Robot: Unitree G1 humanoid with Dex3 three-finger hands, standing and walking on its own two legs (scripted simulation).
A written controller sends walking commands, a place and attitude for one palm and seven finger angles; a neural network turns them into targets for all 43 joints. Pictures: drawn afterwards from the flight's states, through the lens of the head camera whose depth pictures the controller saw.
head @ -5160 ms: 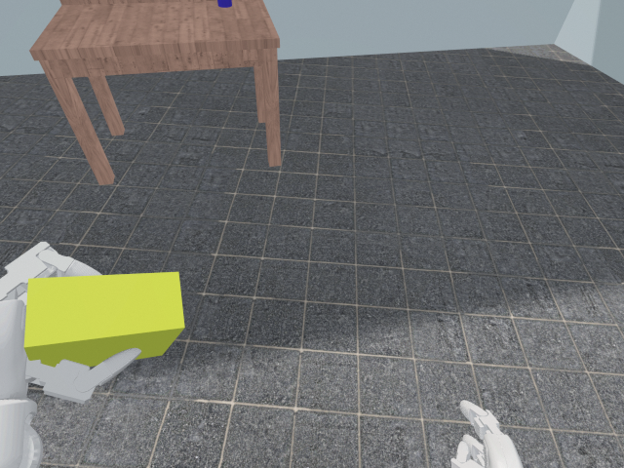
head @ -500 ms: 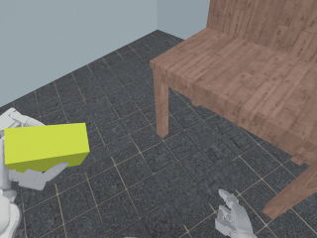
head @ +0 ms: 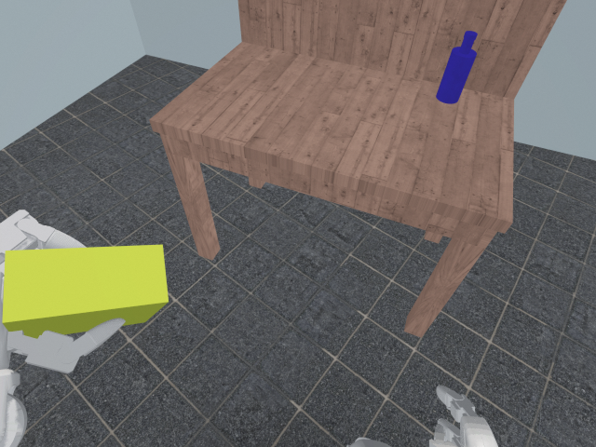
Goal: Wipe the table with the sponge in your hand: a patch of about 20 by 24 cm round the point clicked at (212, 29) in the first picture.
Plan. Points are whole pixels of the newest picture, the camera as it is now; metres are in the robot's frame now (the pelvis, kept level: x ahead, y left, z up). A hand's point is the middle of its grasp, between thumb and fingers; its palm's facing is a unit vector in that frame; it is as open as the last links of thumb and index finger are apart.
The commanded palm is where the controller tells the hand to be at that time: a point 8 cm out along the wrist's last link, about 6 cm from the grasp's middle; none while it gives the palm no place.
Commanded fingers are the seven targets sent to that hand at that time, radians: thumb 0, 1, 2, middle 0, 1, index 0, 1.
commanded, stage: turn to face it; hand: left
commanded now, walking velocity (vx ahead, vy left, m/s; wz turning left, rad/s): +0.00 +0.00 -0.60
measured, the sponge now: (111, 291) +0.23 +0.22 +0.15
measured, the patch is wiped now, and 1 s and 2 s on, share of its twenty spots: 0.00 0.00 0.00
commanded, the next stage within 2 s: take the last steps up to it in 1.20 s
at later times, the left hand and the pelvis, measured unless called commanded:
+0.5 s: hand (200, 321) +0.19 +0.11 +0.18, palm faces +0.15 -0.88 -0.46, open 9.9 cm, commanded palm +0.16 +0.17 +0.18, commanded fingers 0.00 0.10 1.30 -1.20 -1.60 -1.20 -1.60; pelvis -0.08 -0.05 +0.00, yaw -17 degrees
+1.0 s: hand (361, 407) +0.14 -0.03 +0.17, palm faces -0.19 -0.82 -0.54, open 9.9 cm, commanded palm +0.11 +0.06 +0.18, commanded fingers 0.00 0.10 1.30 -1.20 -1.60 -1.20 -1.60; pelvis -0.17 -0.08 -0.01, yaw -33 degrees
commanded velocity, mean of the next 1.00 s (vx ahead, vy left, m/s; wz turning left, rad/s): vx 0.00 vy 0.00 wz -0.53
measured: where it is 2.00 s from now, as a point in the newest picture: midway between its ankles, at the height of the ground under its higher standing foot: outside the picture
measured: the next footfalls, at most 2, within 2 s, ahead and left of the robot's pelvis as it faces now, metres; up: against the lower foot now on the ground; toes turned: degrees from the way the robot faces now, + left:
right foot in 0.14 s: +0.03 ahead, -0.15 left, +0.00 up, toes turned -12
left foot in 0.56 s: -0.01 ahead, +0.08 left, +0.00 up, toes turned -14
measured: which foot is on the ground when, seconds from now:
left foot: down 0.00-0.14, up 0.16-0.54, down 0.56-0.84, up 0.86-1.00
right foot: up 0.00-0.12, down 0.14-0.58, up 0.60-0.80, down 0.82-1.00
